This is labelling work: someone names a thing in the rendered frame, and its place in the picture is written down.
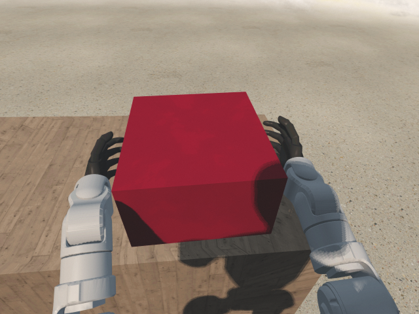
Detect carton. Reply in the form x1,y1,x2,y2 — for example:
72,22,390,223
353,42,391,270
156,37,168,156
111,92,288,247

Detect robot right forearm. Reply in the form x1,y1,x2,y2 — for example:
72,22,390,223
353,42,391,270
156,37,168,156
283,157,399,314

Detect robot right upper arm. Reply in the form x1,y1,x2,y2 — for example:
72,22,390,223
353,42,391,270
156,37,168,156
317,276,397,314

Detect robot right hand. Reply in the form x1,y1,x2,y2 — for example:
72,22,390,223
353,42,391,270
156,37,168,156
263,116,304,167

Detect pedestal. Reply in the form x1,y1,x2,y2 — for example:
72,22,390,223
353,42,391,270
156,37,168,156
0,114,322,314

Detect robot left forearm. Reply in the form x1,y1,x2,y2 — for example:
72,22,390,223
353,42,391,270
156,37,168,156
52,174,116,314

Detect robot left hand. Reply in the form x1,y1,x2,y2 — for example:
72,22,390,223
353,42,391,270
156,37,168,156
84,131,124,179

